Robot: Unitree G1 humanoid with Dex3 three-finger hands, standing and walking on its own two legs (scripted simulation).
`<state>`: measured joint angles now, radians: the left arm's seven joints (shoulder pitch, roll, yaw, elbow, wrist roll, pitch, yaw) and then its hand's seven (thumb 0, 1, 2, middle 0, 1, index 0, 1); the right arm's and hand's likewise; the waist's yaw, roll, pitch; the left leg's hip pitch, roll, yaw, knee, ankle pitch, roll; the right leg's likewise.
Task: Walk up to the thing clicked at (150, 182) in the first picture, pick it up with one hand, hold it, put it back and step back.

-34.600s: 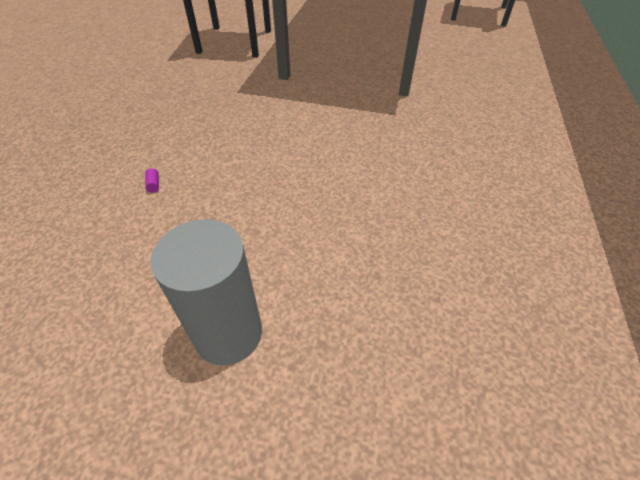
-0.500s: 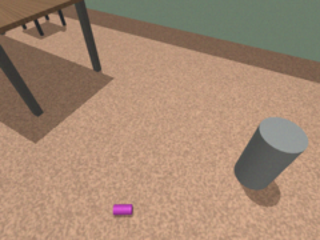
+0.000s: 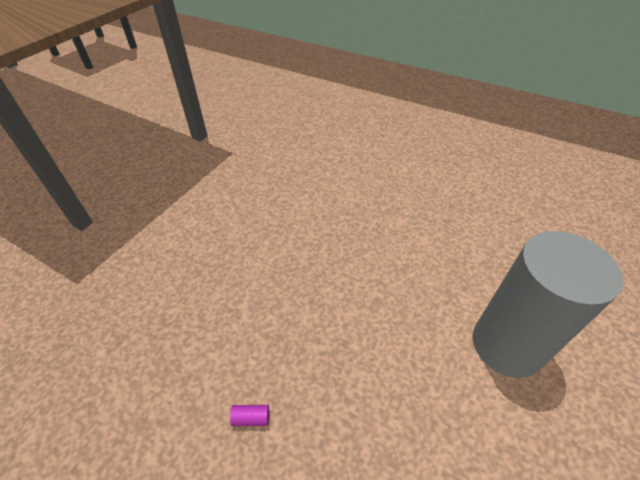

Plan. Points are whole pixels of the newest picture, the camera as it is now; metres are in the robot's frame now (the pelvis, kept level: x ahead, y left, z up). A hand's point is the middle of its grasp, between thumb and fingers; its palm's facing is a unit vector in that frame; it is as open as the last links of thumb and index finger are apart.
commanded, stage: stand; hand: left
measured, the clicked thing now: (250, 415) +0.43 +0.22 -0.75
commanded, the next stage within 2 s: none
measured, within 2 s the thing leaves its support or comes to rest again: neither
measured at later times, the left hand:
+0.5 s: hand out of the picture +0.06 +0.25 -0.16, palm faces -0.03 -0.94 -0.33, open 7.3 cm
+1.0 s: hand out of the picture +0.09 +0.25 -0.15, palm faces -0.02 -0.94 -0.34, open 7.3 cm
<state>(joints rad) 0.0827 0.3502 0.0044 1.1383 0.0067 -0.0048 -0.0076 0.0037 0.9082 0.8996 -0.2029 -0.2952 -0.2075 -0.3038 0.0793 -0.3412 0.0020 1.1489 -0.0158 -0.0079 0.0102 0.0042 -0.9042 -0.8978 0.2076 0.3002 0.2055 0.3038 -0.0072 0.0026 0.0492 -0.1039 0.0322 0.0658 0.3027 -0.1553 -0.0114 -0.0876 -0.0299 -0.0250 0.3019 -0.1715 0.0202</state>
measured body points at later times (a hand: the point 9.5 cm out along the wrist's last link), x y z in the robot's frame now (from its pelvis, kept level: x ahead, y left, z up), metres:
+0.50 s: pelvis +0.00 +0.00 +0.00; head +0.01 +0.00 +0.45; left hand +0.06 +0.30 -0.14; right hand +0.06 -0.30 -0.14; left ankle +0.01 +0.12 -0.75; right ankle +0.00 -0.13 -0.75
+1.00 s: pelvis +0.01 +0.00 +0.00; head +0.01 +0.00 +0.45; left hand +0.09 +0.30 -0.13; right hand +0.10 -0.30 -0.13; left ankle +0.01 +0.12 -0.75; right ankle +0.00 -0.13 -0.75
